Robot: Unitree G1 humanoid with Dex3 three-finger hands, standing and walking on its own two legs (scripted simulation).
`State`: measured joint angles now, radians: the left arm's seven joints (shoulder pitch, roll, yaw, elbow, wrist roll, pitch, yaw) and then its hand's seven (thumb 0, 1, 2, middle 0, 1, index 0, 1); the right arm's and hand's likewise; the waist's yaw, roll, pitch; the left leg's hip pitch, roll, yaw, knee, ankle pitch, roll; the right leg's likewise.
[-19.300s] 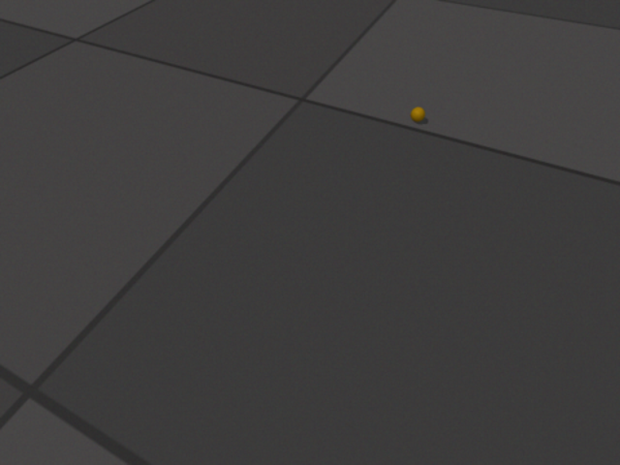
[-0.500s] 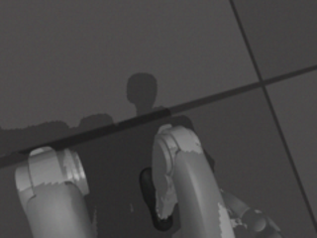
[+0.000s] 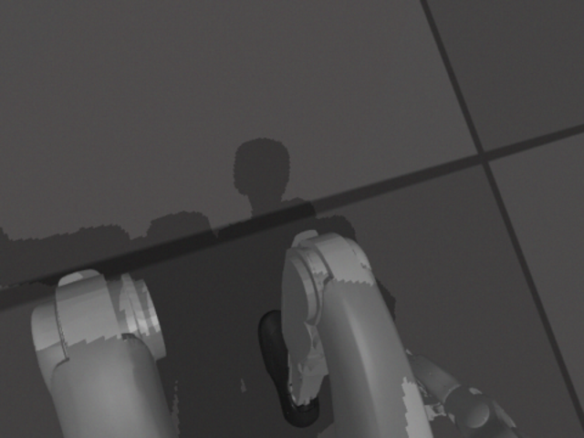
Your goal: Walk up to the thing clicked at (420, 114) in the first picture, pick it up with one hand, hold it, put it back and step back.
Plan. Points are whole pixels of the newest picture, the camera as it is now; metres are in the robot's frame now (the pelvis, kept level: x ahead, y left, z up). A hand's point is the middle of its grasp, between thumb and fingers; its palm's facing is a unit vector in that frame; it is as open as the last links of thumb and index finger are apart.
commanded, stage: close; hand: left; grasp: from above
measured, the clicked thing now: out of the picture +0.37 +0.42 -0.24
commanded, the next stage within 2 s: none
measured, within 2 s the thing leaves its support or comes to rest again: neither
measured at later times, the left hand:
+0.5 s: hand out of the picture +0.35 +0.40 -0.22, palm faces -0.41 -0.19 -0.89, open 9.5 cm
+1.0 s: hand out of the picture +0.35 +0.40 -0.22, palm faces -0.41 -0.20 -0.89, open 9.9 cm
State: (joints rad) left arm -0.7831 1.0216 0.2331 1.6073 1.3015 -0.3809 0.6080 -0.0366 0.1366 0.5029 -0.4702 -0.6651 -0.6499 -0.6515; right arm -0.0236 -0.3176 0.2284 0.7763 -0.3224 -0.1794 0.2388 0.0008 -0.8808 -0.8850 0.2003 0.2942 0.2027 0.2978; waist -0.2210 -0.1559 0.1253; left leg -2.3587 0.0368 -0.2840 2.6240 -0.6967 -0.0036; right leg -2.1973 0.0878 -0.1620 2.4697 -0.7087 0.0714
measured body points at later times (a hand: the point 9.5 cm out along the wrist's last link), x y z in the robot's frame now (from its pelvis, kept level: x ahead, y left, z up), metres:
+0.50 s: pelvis +0.00 +0.00 +0.00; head +0.23 +0.15 +0.36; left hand +0.37 +0.41 -0.17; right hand +0.13 -0.26 -0.07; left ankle +0.07 +0.13 -0.25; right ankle +0.11 -0.13 -0.25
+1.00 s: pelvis +0.00 +0.00 +0.00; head +0.22 +0.15 +0.36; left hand +0.37 +0.41 -0.17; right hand +0.13 -0.26 -0.07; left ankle +0.07 +0.13 -0.25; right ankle +0.11 -0.12 -0.25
